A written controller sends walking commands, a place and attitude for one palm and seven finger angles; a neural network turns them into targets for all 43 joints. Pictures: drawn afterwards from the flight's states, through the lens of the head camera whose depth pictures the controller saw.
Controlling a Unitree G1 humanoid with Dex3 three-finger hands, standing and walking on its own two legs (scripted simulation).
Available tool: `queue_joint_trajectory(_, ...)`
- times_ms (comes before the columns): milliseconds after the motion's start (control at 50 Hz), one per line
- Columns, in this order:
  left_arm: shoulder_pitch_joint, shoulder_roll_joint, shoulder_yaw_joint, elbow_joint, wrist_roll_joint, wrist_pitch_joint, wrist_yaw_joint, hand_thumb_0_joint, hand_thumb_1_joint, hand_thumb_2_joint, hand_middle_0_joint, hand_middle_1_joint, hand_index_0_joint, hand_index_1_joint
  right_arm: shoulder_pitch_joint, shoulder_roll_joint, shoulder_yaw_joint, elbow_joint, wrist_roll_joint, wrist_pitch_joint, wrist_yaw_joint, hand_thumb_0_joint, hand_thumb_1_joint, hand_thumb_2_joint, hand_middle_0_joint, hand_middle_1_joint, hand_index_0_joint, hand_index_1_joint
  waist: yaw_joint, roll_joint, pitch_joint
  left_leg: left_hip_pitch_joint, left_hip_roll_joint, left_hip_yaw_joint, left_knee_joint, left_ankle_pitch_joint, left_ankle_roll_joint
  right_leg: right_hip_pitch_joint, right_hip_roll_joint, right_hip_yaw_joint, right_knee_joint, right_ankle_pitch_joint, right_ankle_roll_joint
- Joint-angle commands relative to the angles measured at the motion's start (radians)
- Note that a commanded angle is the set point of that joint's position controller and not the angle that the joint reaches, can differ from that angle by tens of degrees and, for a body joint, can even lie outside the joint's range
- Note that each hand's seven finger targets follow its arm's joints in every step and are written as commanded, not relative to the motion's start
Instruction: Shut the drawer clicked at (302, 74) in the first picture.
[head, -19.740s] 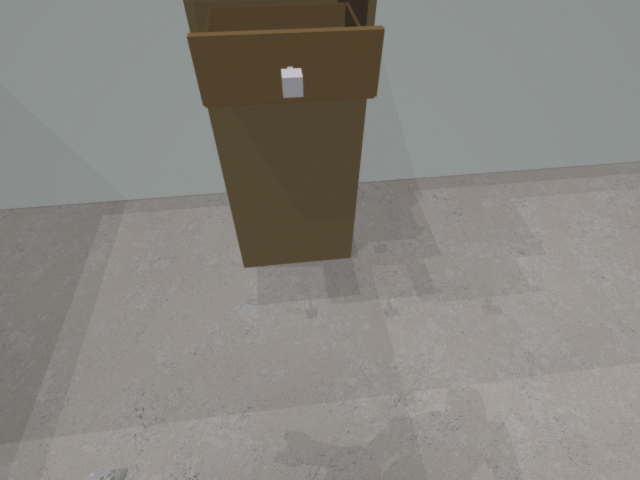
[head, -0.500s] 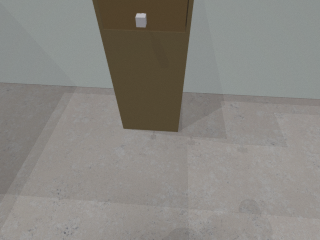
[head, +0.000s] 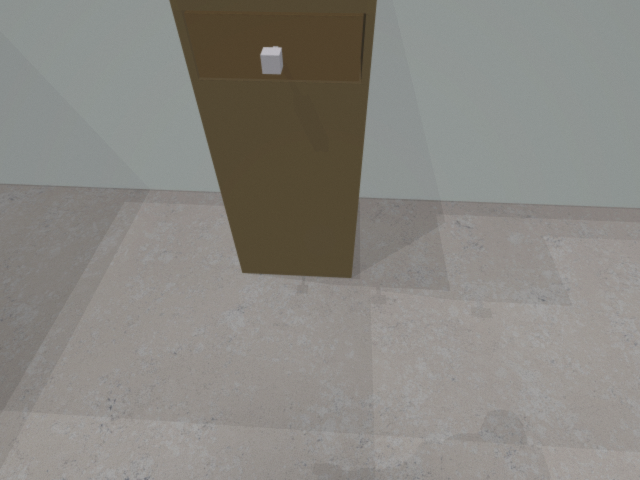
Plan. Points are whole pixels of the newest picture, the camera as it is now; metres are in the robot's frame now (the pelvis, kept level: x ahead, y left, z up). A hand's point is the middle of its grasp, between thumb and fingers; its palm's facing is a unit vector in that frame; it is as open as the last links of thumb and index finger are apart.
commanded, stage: look to check the result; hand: left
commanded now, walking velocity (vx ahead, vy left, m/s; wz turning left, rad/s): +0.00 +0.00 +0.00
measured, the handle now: (273, 56) +0.92 +0.15 +0.10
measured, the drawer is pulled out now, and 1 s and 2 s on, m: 0.00 0.00 0.00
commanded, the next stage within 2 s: stand and wait in 0.58 s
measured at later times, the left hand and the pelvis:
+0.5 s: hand out of the picture +0.08 +0.22 -0.16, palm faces -0.01 -0.94 -0.33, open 7.4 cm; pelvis +0.02 -0.01 +0.00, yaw +0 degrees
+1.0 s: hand out of the picture +0.11 +0.22 -0.15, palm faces -0.02 -0.94 -0.33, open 7.4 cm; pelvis +0.02 -0.02 +0.00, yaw -1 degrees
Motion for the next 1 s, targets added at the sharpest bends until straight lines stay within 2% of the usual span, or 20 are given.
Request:
queue_joint_trajectory(0,-0.004,0.197,0.036,-0.035,-0.001,-0.024,0.013,0.0,0.9,0.9,-0.2,-0.3,-0.2,-0.3,0.017,-0.154,-0.028,-0.033,-0.004,-0.012,-0.014,0.0,-0.9,-0.9,0.2,0.3,0.2,0.3,0.0,-0.004,-0.04,-0.008,0.112,-0.102,-0.076,0.083,0.019,0.024,-0.127,0.136,-0.09,0.04,-0.025)
queue_joint_trajectory(60,-0.009,0.208,0.037,-0.034,-0.001,-0.024,0.013,0.0,0.9,0.9,-0.2,-0.3,-0.2,-0.3,0.008,-0.16,-0.028,-0.033,-0.003,-0.01,-0.013,0.0,-0.9,-0.9,0.2,0.3,0.2,0.3,-0.001,-0.013,-0.037,-0.002,0.113,-0.099,-0.076,0.083,0.017,0.028,-0.129,0.136,-0.1,0.045,-0.025)
queue_joint_trajectory(140,-0.013,0.222,0.037,-0.031,-0.002,-0.027,0.013,0.0,0.9,0.9,-0.2,-0.3,-0.2,-0.3,-0.002,-0.182,-0.03,-0.035,-0.001,-0.01,-0.013,0.0,-0.9,-0.9,0.2,0.3,0.2,0.3,0.0,-0.008,-0.066,0.021,0.116,-0.098,-0.073,0.103,0.016,0.044,-0.13,0.14,-0.099,0.078,-0.027)
queue_joint_trajectory(340,-0.033,0.249,0.037,-0.027,-0.003,-0.028,0.012,0.0,0.9,0.9,-0.2,-0.3,-0.2,-0.3,-0.02,-0.21,-0.028,-0.032,-0.001,-0.009,-0.012,0.0,-0.9,-0.9,0.2,0.3,0.2,0.3,-0.001,-0.016,-0.064,0.036,0.122,-0.096,-0.086,0.106,0.014,0.055,-0.13,0.144,-0.111,0.099,-0.026)
queue_joint_trajectory(460,-0.046,0.259,0.036,-0.029,-0.004,-0.03,0.012,0.0,0.9,0.9,-0.2,-0.3,-0.2,-0.3,-0.025,-0.219,-0.027,-0.031,-0.001,-0.011,-0.012,0.0,-0.9,-0.9,0.2,0.3,0.2,0.3,-0.003,-0.029,-0.07,0.041,0.125,-0.095,-0.092,0.122,0.012,0.072,-0.132,0.141,-0.109,0.136,-0.025)
queue_joint_trajectory(560,-0.053,0.261,0.037,-0.034,-0.004,-0.03,0.011,0.0,0.9,0.9,-0.2,-0.3,-0.2,-0.3,-0.038,-0.223,-0.025,-0.033,-0.002,-0.012,-0.012,0.0,-0.9,-0.9,0.2,0.3,0.2,0.3,-0.001,-0.006,-0.055,0.039,0.127,-0.095,-0.096,0.127,0.011,0.065,-0.132,0.144,-0.111,0.139,-0.026)
queue_joint_trajectory(680,-0.06,0.265,0.038,-0.04,-0.004,-0.033,0.012,0.0,0.9,0.9,-0.2,-0.3,-0.2,-0.3,-0.04,-0.235,-0.028,-0.037,-0.002,-0.014,-0.013,0.0,-0.9,-0.9,0.2,0.3,0.2,0.3,-0.004,-0.021,-0.081,0.058,0.131,-0.093,-0.098,0.146,0.011,0.082,-0.132,0.147,-0.108,0.178,-0.026)
queue_joint_trajectory(820,-0.065,0.273,0.039,-0.041,-0.003,-0.033,0.011,0.0,0.9,0.9,-0.2,-0.3,-0.2,-0.3,-0.046,-0.239,-0.028,-0.038,-0.001,-0.015,-0.012,0.0,-0.9,-0.9,0.2,0.3,0.2,0.3,-0.003,-0.008,-0.072,0.055,0.13,-0.09,-0.107,0.128,0.008,0.081,-0.132,0.151,-0.118,0.157,-0.025)
queue_joint_trajectory(980,-0.067,0.279,0.039,-0.043,-0.004,-0.033,0.01,0.0,0.9,0.9,-0.2,-0.3,-0.2,-0.3,-0.043,-0.246,-0.028,-0.036,-0.001,-0.013,-0.012,0.0,-0.9,-0.9,0.2,0.3,0.2,0.3,-0.005,-0.026,-0.075,0.061,0.131,-0.09,-0.108,0.112,0.009,0.079,-0.131,0.157,-0.129,0.129,-0.023)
